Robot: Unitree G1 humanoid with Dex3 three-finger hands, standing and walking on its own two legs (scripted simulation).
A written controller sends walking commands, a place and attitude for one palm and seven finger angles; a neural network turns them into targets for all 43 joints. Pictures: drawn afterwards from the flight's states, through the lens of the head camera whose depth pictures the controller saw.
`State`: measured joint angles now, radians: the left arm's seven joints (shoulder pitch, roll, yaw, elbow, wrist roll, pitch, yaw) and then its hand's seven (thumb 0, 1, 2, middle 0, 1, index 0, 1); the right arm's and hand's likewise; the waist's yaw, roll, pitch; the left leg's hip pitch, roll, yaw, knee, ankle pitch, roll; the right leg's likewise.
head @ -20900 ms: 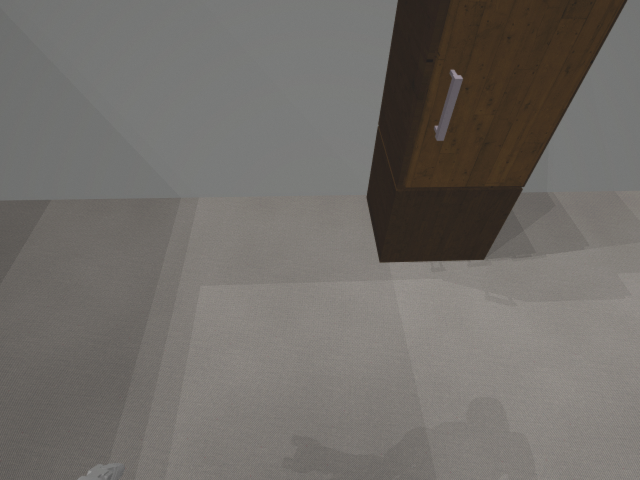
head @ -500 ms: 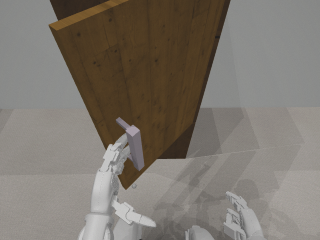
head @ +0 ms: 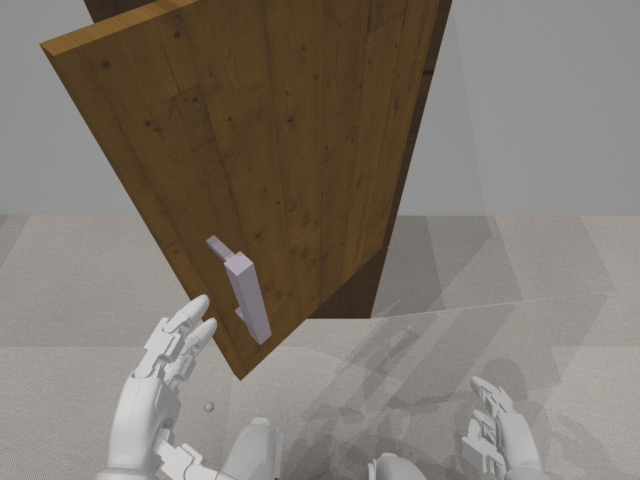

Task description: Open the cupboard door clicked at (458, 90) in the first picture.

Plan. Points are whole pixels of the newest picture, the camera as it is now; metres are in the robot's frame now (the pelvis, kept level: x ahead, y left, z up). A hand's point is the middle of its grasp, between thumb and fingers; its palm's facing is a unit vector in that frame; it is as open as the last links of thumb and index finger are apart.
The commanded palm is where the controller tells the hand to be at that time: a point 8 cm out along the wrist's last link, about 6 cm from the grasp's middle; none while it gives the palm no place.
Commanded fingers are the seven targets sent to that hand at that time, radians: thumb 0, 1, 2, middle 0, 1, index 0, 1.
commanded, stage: slide the hand sideways off the handle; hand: left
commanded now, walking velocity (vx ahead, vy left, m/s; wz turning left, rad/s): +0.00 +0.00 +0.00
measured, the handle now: (241, 294) +0.32 +0.12 +0.07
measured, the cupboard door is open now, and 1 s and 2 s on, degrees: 46 46 46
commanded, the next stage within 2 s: draw the hand back to the body in 0.12 s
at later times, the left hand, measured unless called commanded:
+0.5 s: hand (139, 406) +0.18 +0.18 +0.10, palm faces +0.05 -1.00 -0.05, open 16.3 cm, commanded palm +0.15 +0.23 +0.11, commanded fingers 0.00 -0.50 0.30 -0.15 -0.30 -0.15 -0.30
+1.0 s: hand (20, 373) +0.19 +0.24 +0.17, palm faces +0.25 -0.89 -0.38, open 14.1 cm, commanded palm +0.15 +0.29 +0.21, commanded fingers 0.00 0.20 0.60 -0.17 -0.30 -0.17 -0.30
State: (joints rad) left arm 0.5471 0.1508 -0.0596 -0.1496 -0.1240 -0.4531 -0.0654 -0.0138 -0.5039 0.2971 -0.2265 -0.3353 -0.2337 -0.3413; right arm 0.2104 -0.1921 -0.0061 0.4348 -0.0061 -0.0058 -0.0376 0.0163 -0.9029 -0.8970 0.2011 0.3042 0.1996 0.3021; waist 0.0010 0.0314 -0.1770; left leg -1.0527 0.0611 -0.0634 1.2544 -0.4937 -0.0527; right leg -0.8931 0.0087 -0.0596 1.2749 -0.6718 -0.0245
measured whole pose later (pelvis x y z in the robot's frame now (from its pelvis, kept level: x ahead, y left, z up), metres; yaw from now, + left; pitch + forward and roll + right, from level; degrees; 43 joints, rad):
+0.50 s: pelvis +0.00 +0.01 +0.02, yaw +0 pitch +13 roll -2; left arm 0.61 0.21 0.08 -0.29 -0.24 -0.33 -0.14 -0.01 -0.50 0.30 -0.15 -0.30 -0.15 -0.30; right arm 0.25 -0.18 0.00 0.44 0.03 -0.03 -0.08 0.02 -0.90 -0.90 0.20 0.30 0.20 0.30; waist 0.01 0.06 -0.17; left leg -0.95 0.06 -0.07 1.18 -0.46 -0.04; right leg -0.78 0.01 -0.07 1.18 -0.63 -0.01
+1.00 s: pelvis +0.02 +0.03 +0.08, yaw +0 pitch +4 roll -2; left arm 0.65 0.33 0.13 -0.43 -0.05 -0.02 0.13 -0.01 -0.13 0.46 -0.17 -0.30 -0.17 -0.30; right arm 0.27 -0.21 0.06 0.45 0.02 -0.05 -0.14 0.02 -0.90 -0.90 0.20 0.30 0.20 0.30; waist 0.03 0.06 -0.11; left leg -0.55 0.04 -0.02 0.83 -0.36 -0.01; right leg -0.38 -0.01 -0.03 0.78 -0.48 0.02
